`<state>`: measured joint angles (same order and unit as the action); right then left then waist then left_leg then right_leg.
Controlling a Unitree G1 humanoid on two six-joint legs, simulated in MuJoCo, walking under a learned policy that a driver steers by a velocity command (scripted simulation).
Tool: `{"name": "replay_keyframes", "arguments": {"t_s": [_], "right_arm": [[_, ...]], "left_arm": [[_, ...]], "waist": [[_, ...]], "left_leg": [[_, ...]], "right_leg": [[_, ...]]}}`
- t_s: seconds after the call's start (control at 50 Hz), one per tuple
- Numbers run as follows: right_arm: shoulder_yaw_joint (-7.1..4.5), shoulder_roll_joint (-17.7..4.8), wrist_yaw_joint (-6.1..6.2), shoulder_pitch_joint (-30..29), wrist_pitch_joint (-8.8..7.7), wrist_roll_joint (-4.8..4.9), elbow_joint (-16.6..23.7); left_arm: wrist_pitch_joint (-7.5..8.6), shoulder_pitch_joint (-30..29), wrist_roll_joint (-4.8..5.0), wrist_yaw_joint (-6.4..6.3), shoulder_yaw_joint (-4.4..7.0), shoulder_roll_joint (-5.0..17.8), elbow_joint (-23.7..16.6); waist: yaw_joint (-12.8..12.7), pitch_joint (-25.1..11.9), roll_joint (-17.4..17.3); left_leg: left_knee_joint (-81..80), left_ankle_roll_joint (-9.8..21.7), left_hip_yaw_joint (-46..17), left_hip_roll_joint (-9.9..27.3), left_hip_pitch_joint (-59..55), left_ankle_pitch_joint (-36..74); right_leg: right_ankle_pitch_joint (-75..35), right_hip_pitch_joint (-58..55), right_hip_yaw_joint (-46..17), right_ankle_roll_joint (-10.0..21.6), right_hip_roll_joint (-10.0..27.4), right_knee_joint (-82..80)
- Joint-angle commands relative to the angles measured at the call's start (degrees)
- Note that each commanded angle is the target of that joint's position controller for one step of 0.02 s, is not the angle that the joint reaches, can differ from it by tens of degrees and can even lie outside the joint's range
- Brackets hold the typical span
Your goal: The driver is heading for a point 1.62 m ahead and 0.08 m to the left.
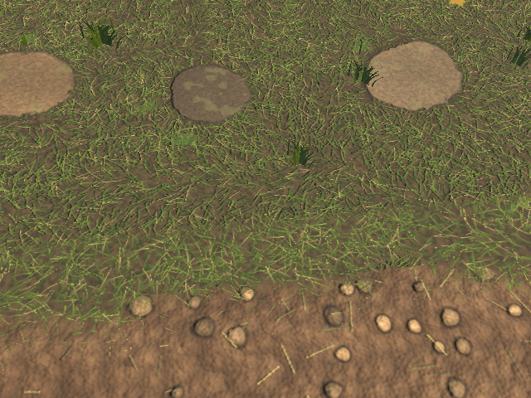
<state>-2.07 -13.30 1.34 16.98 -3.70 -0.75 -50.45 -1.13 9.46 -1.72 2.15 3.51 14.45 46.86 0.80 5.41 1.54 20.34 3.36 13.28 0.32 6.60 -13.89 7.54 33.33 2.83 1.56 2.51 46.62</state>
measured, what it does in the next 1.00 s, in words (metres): walks ahead: right foot, then left foot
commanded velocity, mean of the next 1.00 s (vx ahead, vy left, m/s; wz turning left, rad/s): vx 0.07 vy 0.00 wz -0.24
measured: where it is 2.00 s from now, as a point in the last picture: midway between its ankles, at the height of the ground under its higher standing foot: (306, 311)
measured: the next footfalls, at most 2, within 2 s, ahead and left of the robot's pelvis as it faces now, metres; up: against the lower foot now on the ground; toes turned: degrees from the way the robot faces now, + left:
right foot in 0.14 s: +0.16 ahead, -0.10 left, +0.00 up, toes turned -9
left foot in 0.58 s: +0.13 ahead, +0.10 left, +0.00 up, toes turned -12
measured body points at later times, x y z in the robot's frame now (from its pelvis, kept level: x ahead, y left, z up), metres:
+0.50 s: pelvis +0.07 -0.02 -0.01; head +0.09 -0.03 +0.44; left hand +0.23 +0.22 -0.13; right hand +0.11 -0.29 -0.14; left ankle +0.10 +0.12 -0.71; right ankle +0.12 -0.09 -0.74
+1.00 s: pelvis +0.12 -0.01 +0.00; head +0.12 -0.02 +0.45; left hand +0.23 +0.24 -0.14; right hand +0.09 -0.26 -0.15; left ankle +0.09 +0.10 -0.74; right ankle +0.12 -0.10 -0.73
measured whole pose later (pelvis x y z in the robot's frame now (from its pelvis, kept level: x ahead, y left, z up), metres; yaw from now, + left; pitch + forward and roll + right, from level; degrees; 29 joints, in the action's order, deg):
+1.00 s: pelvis +0.12 -0.01 +0.00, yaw -12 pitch -1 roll +1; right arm -2.7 -13.0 1.0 19.0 -0.9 -1.1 -55.6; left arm 0.6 15.4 -1.7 0.5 2.1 13.1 56.7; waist 0.3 -0.6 -0.8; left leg 21.2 3.1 1.0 -2.1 3.7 -17.1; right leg 20.6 17.3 1.4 3.9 -1.1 36.5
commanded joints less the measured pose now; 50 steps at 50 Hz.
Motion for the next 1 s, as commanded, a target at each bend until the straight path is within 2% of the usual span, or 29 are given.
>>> {"name": "replay_keyframes", "arguments": {"t_s": [0.02, 0.08, 0.1, 0.12, 0.14, 0.16, 0.18, 0.2, 0.22, 0.24, 0.26, 0.32, 0.42, 0.48, 0.52, 0.56, 0.58, 0.6, 0.62, 0.64, 0.68, 0.7, 0.74, 0.8, 0.84, 0.86, 0.9, 0.94, 1.0], "right_arm": [[-1.94, -8.16, 0.2, -1.01, -0.11, 0.15, 3.21], [-2.73, -9.5, 0.49, -0.95, 1.2, 0.22, 3.19], [-2.89, -9.64, 0.62, -1.09, 1.79, 0.3, 3.23], [-3.0, -9.67, 0.55, 0.03, 2.38, 0.14, 3.03], [-2.67, -8.46, 0.35, 2.63, 2.72, -0.23, 4.83], [-1.92, -5.26, 0.0, 2.67, 3.87, 0.07, 7.92], [-1.94, -6.04, 0.05, 0.77, 5.0, -1.39, 6.9], [-1.58, -5.38, 0.13, -0.52, 5.08, -0.4, 7.85], [-1.71, -6.11, 0.36, -3.15, 4.77, -0.31, 7.37], [-2.15, -7.0, 0.42, -4.11, 4.74, -0.91, 7.6], [-2.13, -6.82, 0.3, -2.17, 5.12, -1.35, 6.51], [-1.78, -4.92, -0.08, 0.3, 6.12, -0.66, 5.56], [-1.49, -4.66, 0.16, -3.36, 6.79, -0.44, 6.2], [-1.4, -4.61, 0.41, -3.29, 6.46, -0.02, 5.89], [-1.21, -4.05, 0.74, -1.52, 5.97, 0.21, 5.09], [-0.86, -3.22, 1.04, 1.9, 5.04, -0.05, 3.66], [-0.9, -5.29, 1.3, 1.33, 4.25, -0.98, 4.02], [-1.4, -9.35, 1.21, -2.49, 3.74, -1.08, 5.25], [-0.8, -6.95, 0.59, -6.03, 3.33, -0.82, 5.24], [-0.13, -5.09, 0.32, -8.06, 2.88, -0.61, 5.37], [-0.21, -5.66, 0.44, -5.79, 2.55, -0.29, 3.83], [-0.22, -5.72, 0.56, -4.78, 2.44, -0.05, 3.27], [-0.24, -5.15, 0.49, -2.93, 2.69, 0.16, 2.33], [-0.19, -4.76, 0.59, -1.66, 2.97, 0.03, 0.45], [-0.77, -5.88, 0.33, 0.49, 3.11, -0.23, -1.13], [-1.29, -7.15, 0.23, 0.83, 3.37, -0.23, -1.34], [-2.08, -8.89, 0.22, 2.59, 3.62, -0.04, -2.1], [-2.48, -8.58, 0.16, 2.86, 3.01, -0.12, -2.84], [-2.78, -8.11, -0.53, 2.65, 1.4, -0.56, -3.67]], "left_arm": [[0.06, 1.2, -0.34, 0.54, -0.21, 1.26, -3.59], [0.18, 1.31, -0.65, 0.41, 0.44, 3.0, -4.96], [0.63, 3.42, -0.8, 0.17, 0.75, 3.36, -4.72], [1.51, 7.67, -1.16, -0.41, 1.26, 4.46, -3.72], [2.28, 11.55, -1.34, -1.34, 2.98, 11.27, -3.94], [1.39, 11.81, 0.8, -1.69, 4.61, 17.05, -4.44], [0.69, 13.54, 2.83, -1.72, 4.14, 14.42, -4.13], [-0.15, 9.23, 2.01, -2.29, 3.92, 12.94, -5.13], [-0.86, 4.2, 1.54, -2.82, 2.68, 8.86, -5.71], [-0.98, 0.74, 1.68, -3.19, 1.84, 6.46, -6.32], [-0.85, -0.39, 1.07, -3.16, 1.26, 5.02, -6.33], [0.47, 2.0, 0.69, -2.45, 1.56, 6.6, -5.37], [0.18, 2.55, 0.12, -2.32, 1.33, 6.84, -4.42], [-0.21, 2.29, -0.17, -2.23, 1.2, 7.11, -3.68], [-0.39, 1.95, 0.03, -2.41, 0.96, 6.91, -2.98], [-0.54, 1.93, 0.82, -2.92, 0.42, 5.96, -2.09], [-0.22, 3.25, 1.04, -2.96, -0.34, 3.56, -2.01], [0.13, 4.53, 1.87, -2.81, -0.84, 1.33, -2.13], [0.06, 2.16, 1.01, -2.78, -0.63, 2.94, -1.23], [0.13, 2.37, 0.71, -2.49, -0.7, 2.75, -0.49], [0.55, 1.35, 0.5, -2.28, -0.65, 3.34, 0.65], [0.85, 1.72, 0.29, -2.24, -0.61, 4.0, 1.18], [1.29, 3.42, 0.84, -2.49, -0.69, 4.3, 3.48], [1.34, 3.45, 0.99, -3.0, -1.1, 2.94, 5.9], [1.26, 4.05, 0.9, -3.13, -1.17, 2.77, 7.41], [1.17, 3.87, 0.62, -3.04, -0.9, 3.22, 7.52], [1.33, 1.09, 0.12, -2.45, -0.86, 2.69, 6.4], [2.25, -0.54, -0.42, -1.83, -0.99, 2.12, 5.27], [3.85, -0.82, 0.18, -1.07, -0.54, 2.87, 4.78]], "waist": [[-0.69, -6.09, -7.86], [-0.65, -6.21, -8.04], [-1.66, -7.35, -6.8], [-3.88, -10.08, -2.41], [-4.62, -14.38, 8.03], [-3.24, -18.23, 14.95], [-4.44, -18.55, 2.75], [-3.93, -15.19, 5.64], [-2.3, -8.27, 2.0], [-0.85, -6.23, 3.42], [0.06, -6.85, 3.92], [0.31, -10.42, 1.68], [-1.84, -8.74, 5.32], [-2.3, -7.67, 5.42], [-1.67, -7.29, 4.68], [0.4, -6.61, 2.51], [-0.79, -6.49, -2.58], [-3.66, -5.61, -10.13], [-3.23, -3.46, -10.29], [-4.17, -3.55, -9.47], [-2.94, -3.82, -10.23], [-2.67, -4.33, -9.86], [-1.93, -4.35, -5.62], [-1.41, -2.91, -2.49], [-0.57, -3.6, -3.13], [-0.13, -2.52, -4.86], [1.1, 2.23, -7.58], [1.18, 5.02, -7.5], [0.72, 3.84, -6.34]], "left_leg": [[-0.18, 5.61, -2.35, 14.82, 0.21, 39.82], [6.81, 4.68, -2.93, 16.7, -2.31, 39.44], [12.56, 3.71, -2.3, 16.17, -2.37, 38.84], [22.23, 1.21, -0.98, 14.02, -0.43, 34.17], [37.95, -2.26, 0.42, 9.45, 9.52, 12.15], [51.0, -4.85, -4.58, -3.03, 24.25, -27.06], [54.5, -5.18, -13.79, 0.92, 25.79, -25.21], [54.43, -5.36, -13.92, 0.75, 28.24, -21.17], [49.82, -5.42, -14.66, 3.02, 28.18, -15.04], [45.44, -5.28, -14.54, 3.49, 25.94, -11.57], [44.46, -5.39, -13.49, 2.7, 22.68, -9.49], [40.24, -5.23, -13.29, 1.36, 18.79, -9.02], [28.97, -4.53, -13.64, 1.09, 16.47, -8.7], [22.58, -3.66, -12.89, -0.28, 12.56, -10.03], [15.7, -2.67, -12.34, -0.94, 8.8, -8.7], [0.76, -0.91, -12.82, -0.77, 0.52, -0.75], [-5.12, 0.39, -20.77, 5.75, -1.57, -1.61], [-8.54, 3.75, -31.24, 14.26, 2.14, -1.43], [-8.58, 5.42, -30.92, 16.07, 11.26, 0.02], [-7.96, 4.11, -27.64, 13.21, 12.47, -0.32], [-6.73, 0.97, -23.45, 8.5, 10.88, -1.89], [-6.12, 0.55, -22.66, 7.68, 9.84, -1.13], [-5.69, 0.51, -21.63, 6.41, 7.37, -2.09], [-4.35, 0.69, -20.66, 5.88, 5.07, 0.04], [-5.47, 1.65, -21.14, 5.12, 3.92, -12.24], [-6.52, 3.1, -23.25, 5.93, 4.04, -20.28], [-12.1, 7.19, -30.75, 11.88, 3.25, -31.37], [-15.01, 10.4, -35.35, 17.2, 2.56, -29.1], [-13.48, 10.34, -31.39, 15.96, -2.53, -17.65]], "right_leg": [[-1.24, -8.88, 2.45, 0.92, -1.27, -5.79], [5.64, -10.67, 2.6, 3.21, -2.2, -10.0], [5.51, -13.55, 2.89, 4.22, -3.32, -13.47], [-2.07, -20.0, 1.21, 5.69, -3.78, -19.26], [-25.1, -29.99, -14.45, 9.2, 8.29, -21.12], [-40.84, -36.29, -35.38, 21.34, 20.66, -23.74], [-38.21, -36.62, -30.78, 21.7, 18.85, -23.1], [-20.93, -31.26, -29.65, 22.26, 17.68, -26.66], [-10.67, -24.74, -24.37, 18.11, 13.28, -30.04], [-8.56, -20.93, -20.69, 14.9, 9.7, -30.7], [-13.16, -19.11, -17.24, 13.45, 7.32, -30.22], [-17.53, -19.86, -15.15, 12.67, 6.73, -29.53], [2.93, -19.27, -17.91, 11.7, 6.72, -32.73], [6.68, -18.11, -19.62, 11.45, 7.12, -32.51], [5.5, -17.82, -20.7, 10.81, 7.43, -31.24], [5.96, -14.21, -20.12, 7.39, 5.95, -28.85], [8.08, -12.01, -18.18, 4.21, 3.42, -25.69], [9.78, -11.3, -10.54, 1.67, -3.96, -21.95], [10.06, -18.68, -7.89, 1.12, -4.84, -19.88], [6.19, -22.73, -8.35, 1.13, -4.01, -21.0], [-0.64, -25.22, -9.35, 0.97, -2.88, -24.25], [-2.12, -25.59, -10.14, 0.93, -1.76, -25.06], [-1.96, -24.08, -11.06, 1.18, -0.68, -25.73], [-2.11, -22.38, -11.88, 1.16, -0.21, -27.35], [7.34, -21.07, -10.14, 1.72, -2.32, -25.44], [14.21, -17.98, -8.16, 2.28, -4.14, -22.29], [16.85, -9.21, -3.44, 2.53, -5.89, -14.73], [13.81, -4.93, -2.06, 2.48, -2.48, -8.46], [14.72, -3.69, -1.5, 2.71, -0.99, -9.21]]}}
Keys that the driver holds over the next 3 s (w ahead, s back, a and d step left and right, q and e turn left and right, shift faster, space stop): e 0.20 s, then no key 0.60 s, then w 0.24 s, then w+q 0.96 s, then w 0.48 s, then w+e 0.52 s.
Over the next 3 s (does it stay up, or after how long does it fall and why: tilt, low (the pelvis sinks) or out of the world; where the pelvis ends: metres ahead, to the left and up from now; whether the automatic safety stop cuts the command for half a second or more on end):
stays up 1.12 0.12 0.00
